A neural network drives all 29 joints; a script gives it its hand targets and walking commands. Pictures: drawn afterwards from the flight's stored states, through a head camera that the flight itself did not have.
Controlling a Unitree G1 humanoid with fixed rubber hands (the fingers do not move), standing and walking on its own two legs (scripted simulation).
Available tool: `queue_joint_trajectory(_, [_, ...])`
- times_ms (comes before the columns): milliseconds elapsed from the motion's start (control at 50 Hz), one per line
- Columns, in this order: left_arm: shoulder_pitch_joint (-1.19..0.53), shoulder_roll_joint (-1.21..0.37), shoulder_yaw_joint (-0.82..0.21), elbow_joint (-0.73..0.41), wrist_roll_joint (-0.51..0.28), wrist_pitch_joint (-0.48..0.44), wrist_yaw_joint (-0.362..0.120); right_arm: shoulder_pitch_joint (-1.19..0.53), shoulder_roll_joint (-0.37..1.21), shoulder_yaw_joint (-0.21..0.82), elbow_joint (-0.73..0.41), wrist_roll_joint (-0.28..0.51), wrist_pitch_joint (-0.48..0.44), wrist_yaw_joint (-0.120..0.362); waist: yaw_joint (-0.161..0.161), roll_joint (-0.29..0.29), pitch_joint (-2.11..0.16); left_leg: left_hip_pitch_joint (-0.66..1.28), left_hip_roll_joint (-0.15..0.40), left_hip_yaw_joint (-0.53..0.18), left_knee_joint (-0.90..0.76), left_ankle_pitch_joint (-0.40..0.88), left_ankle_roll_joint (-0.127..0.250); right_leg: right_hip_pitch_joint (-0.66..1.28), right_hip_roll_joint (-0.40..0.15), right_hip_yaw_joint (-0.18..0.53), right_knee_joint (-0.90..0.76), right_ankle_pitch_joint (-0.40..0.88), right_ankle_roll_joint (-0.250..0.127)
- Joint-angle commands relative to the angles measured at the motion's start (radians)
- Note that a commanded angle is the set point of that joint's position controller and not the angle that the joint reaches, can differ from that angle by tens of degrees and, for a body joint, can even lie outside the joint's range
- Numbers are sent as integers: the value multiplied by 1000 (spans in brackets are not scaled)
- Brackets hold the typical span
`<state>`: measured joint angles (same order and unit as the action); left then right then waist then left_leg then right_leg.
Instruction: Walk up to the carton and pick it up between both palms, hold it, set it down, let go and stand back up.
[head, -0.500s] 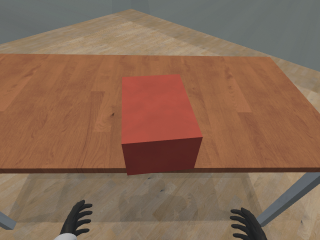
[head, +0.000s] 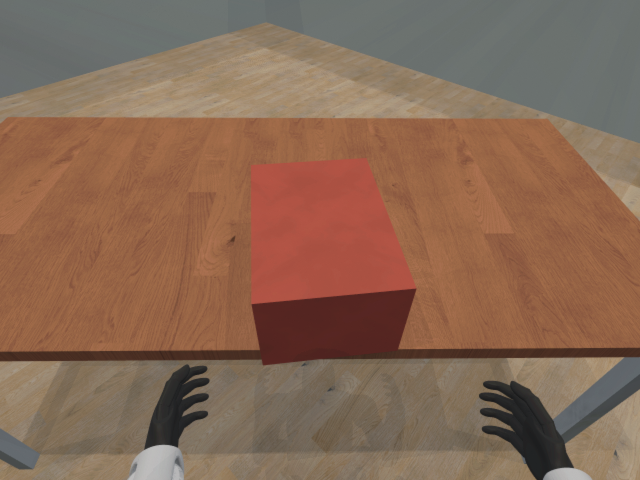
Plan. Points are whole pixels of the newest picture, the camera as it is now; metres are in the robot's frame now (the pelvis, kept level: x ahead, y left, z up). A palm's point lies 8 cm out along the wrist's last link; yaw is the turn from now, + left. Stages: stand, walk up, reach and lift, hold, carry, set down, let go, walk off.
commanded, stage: reach and lift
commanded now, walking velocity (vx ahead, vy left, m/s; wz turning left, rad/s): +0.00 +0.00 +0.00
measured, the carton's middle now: (319, 251) +0.46 +0.05 +0.01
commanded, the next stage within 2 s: none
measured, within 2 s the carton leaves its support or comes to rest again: neither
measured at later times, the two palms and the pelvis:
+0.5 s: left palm (175, 374) +0.22 +0.21 +0.03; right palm (536, 394) +0.24 -0.22 +0.03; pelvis +0.02 -0.01 +0.00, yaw +0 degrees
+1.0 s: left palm (171, 311) +0.28 +0.22 +0.08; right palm (516, 309) +0.33 -0.20 +0.07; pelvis +0.00 -0.01 +0.00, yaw -1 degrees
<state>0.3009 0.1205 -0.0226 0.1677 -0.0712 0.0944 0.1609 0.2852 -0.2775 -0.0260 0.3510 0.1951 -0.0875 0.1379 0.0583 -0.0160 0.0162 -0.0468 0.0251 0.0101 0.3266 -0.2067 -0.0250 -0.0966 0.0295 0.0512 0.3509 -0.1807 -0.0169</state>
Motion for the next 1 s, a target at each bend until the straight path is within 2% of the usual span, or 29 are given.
queue_joint_trajectory(0, [-116, 55, 21, -215, 1, -41, 7, -103, -156, -60, -211, 22, -46, -10, 1, -23, -7, -81, -30, 58, -77, 87, -2, 0, -6, -9, -97, 29, -31])
queue_joint_trajectory(20, [-118, 60, 28, -233, -1, -39, 9, -102, -159, -61, -230, 27, -45, -12, 8, -25, -24, -74, -31, 58, -74, 94, -3, 7, -4, -11, -93, 31, -28])
queue_joint_trajectory(80, [-90, 42, 24, -268, 0, -47, 10, -79, -159, -53, -263, 50, -58, -19, -2, -31, -44, -33, -35, 53, -55, 184, -12, 13, 4, -14, -79, 121, -25])
queue_joint_trajectory(100, [-76, 30, 21, -294, 5, -49, 12, -64, -164, -48, -267, 61, -64, -18, 2, -4, -53, -12, -33, 47, -47, 238, -23, 7, 10, -18, -78, 149, -30])
queue_joint_trajectory(140, [-81, 41, 38, -317, 6, -57, 10, -59, -179, -47, -282, 73, -75, -26, -10, -27, -82, 13, -42, 50, -32, 279, -20, 18, 11, -11, -79, 203, -22])
queue_joint_trajectory(180, [-81, 38, 38, -349, 10, -67, 10, -65, -169, -25, -288, 101, -89, -31, -6, -2, -88, 32, -46, 46, -20, 339, -27, 31, 14, -11, -76, 249, -25])
queue_joint_trajectory(220, [-89, 29, 45, -345, 17, -60, 11, -82, -174, -27, -300, 106, -93, -35, -10, -19, -56, 23, -42, 43, -27, 317, -20, 19, 12, -6, -83, 234, -27])
queue_joint_trajectory(280, [-77, 21, 58, -377, 23, -54, 4, -69, -171, -11, -328, 120, -97, -54, -17, -24, -66, 38, -49, 40, -25, 366, -18, 52, 13, 5, -74, 320, -19])
queue_joint_trajectory(300, [-87, 15, 64, -394, 32, -49, 5, -77, -170, -5, -323, 130, -95, -57, -13, -8, -63, 46, -50, 39, -25, 377, -24, 57, 18, 1, -71, 323, -23])
queue_joint_trajectory(320, [-104, 23, 68, -404, 26, -46, 5, -108, -172, -3, -365, 134, -102, -61, -9, -14, -75, 36, -52, 42, -22, 372, -16, 60, 17, 6, -72, 323, -22])
queue_joint_trajectory(400, [-134, 14, 82, -395, 26, -6, -3, -131, -179, -2, -360, 134, -66, -75, -24, -24, -32, 38, -47, 37, -35, 344, -15, 47, 15, 15, -83, 310, -30])
queue_joint_trajectory(460, [-212, 26, 108, -407, 8, 35, -4, -218, -182, -7, -410, 126, -29, -92, -4, -44, -45, 25, -45, 49, -58, 278, -1, 33, 11, 16, -87, 249, -23])
queue_joint_trajectory(480, [-229, 26, 107, -417, 2, 43, -1, -233, -179, -8, -415, 128, -22, -94, 1, -33, -73, 33, -44, 52, -56, 275, -3, 29, 11, 14, -88, 227, -25])
queue_joint_trajectory(560, [-288, 38, 120, -432, -9, 83, -7, -293, -186, -8, -434, 131, 13, -109, 5, -23, -118, 55, -42, 53, -39, 344, -9, 34, 14, 18, -83, 284, -27])
queue_joint_trajectory(580, [-305, 37, 122, -437, -6, 97, -8, -307, -190, -9, -405, 140, 25, -110, 1, -2, -120, 68, -38, 47, -39, 355, -15, 31, 17, 14, -81, 290, -31])
queue_joint_trajectory(640, [-363, 34, 149, -409, 0, 157, -20, -375, -201, 1, -345, 154, 67, -119, 3, 2, -116, 83, -36, 49, -41, 371, -10, 25, 20, 21, -95, 289, -33])
queue_joint_trajectory(660, [-403, 54, 157, -417, -12, 167, -25, -422, -214, -15, -371, 149, 71, -125, -4, -11, -147, 75, -38, 52, -40, 347, -6, 25, 16, 21, -94, 282, -27])
queue_joint_trajectory(680, [-444, 64, 163, -412, -26, 171, -28, -466, -206, -13, -381, 150, 76, -128, 4, -20, -173, 64, -40, 55, -41, 325, 2, 28, 12, 23, -89, 281, -18])
queue_joint_trajectory(720, [-480, 62, 168, -436, -28, 178, -22, -515, -204, -16, -376, 157, 78, -124, 15, 12, -215, 73, -36, 56, -37, 341, -4, 29, 19, 14, -78, 265, -23])
queue_joint_trajectory(780, [-538, 55, 169, -357, -21, 216, -30, -583, -210, -3, -269, 169, 108, -119, 1, 18, -189, 80, -33, 50, -33, 324, -2, 6, 20, 13, -93, 225, -32])
queue_joint_trajectory(800, [-595, 78, 176, -376, -31, 227, -31, -645, -226, -14, -290, 164, 114, -118, 3, 12, -220, 66, -36, 55, -30, 310, -1, 9, 20, 10, -87, 223, -28])
queue_joint_trajectory(820, [-578, 71, 184, -365, -30, 239, -31, -634, -231, -11, -260, 167, 123, -117, 4, 2, -223, 61, -32, 54, -35, 300, 3, 20, 20, 11, -84, 219, -27])
queue_joint_trajectory(840, [-561, 73, 203, -394, -12, 255, -31, -667, -240, 22, -256, 184, 133, -125, 35, 13, -239, 46, -41, 49, -44, 309, 4, 51, 20, 19, -81, 255, -23])
queue_joint_trajectory(860, [-586, 84, 206, -395, -19, 271, -34, -699, -243, 15, -262, 191, 140, -132, 21, 6, -259, 37, -42, 50, -43, 312, 1, 65, 23, 16, -69, 278, -15])
queue_joint_trajectory(900, [-636, 101, 214, -387, -37, 291, -39, -761, -259, 5, -264, 190, 152, -138, 19, -10, -291, 22, -45, 53, -40, 308, 5, 72, 26, 14, -57, 294, -5])
queue_joint_trajectory(980, [-733, 112, 218, -348, -51, 316, -42, -855, -262, -14, -222, 175, 182, -134, 20, -26, -322, -1, -42, 54, -43, 254, 16, 43, 24, 10, -58, 231, 1])
